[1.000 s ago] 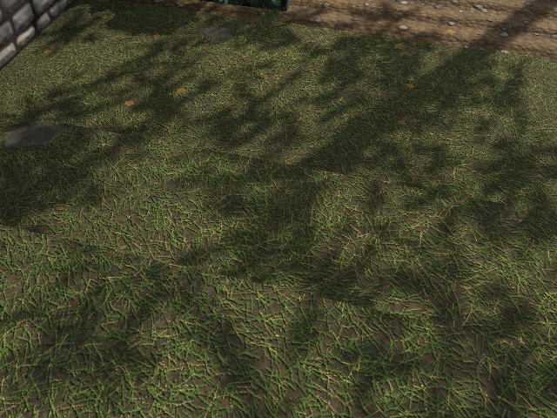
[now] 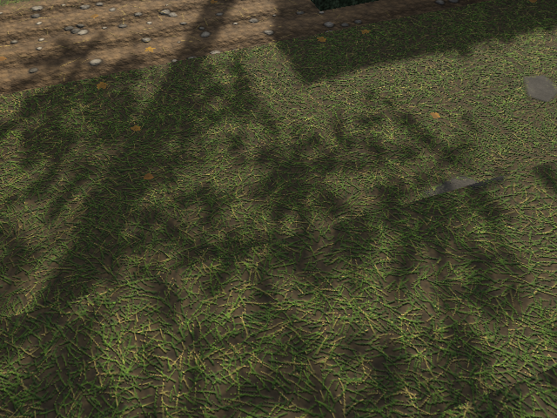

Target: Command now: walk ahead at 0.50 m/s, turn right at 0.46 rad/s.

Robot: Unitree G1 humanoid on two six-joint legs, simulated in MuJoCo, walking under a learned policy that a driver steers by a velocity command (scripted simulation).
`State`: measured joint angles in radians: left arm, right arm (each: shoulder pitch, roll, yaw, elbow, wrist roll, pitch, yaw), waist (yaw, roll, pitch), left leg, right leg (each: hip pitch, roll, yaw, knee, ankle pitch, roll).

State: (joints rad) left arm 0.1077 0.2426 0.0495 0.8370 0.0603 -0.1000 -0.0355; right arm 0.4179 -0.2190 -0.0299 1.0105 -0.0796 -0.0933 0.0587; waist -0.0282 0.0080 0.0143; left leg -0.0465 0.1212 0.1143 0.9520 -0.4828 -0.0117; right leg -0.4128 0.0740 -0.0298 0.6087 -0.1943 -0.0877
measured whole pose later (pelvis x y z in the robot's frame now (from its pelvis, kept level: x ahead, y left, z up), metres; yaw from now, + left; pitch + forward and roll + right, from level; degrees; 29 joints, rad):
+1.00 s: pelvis +0.58 +0.06 -0.17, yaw +26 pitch +1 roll -4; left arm 0.43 0.19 0.00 0.93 0.07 -0.10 -0.01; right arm 0.28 -0.23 0.00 0.90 -0.07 -0.06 0.08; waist 0.02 0.05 0.00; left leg -0.74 0.10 -0.03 1.10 -0.06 0.05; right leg -0.11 0.04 -0.21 0.38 -0.27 -0.05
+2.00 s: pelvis +1.16 +0.37 -0.34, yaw +21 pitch +3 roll +5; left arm 0.01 0.22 0.02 0.86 -0.02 -0.06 -0.06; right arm 0.67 -0.13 0.01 1.15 0.00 -0.08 -0.02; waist -0.14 -0.06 0.04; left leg 0.01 0.03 0.11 1.42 -0.76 -0.04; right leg -0.41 -0.08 -0.03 0.40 0.06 -0.06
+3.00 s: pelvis +1.58 +0.52 -0.35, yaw +4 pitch +3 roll -1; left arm 0.08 0.17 0.05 0.88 0.02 -0.01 0.04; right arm 0.15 -0.25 -0.09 0.93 0.02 0.01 -0.05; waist -0.01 0.03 0.00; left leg -0.49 0.06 -0.03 0.94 -0.48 -0.05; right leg -0.36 0.00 -0.07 0.42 -0.13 -0.04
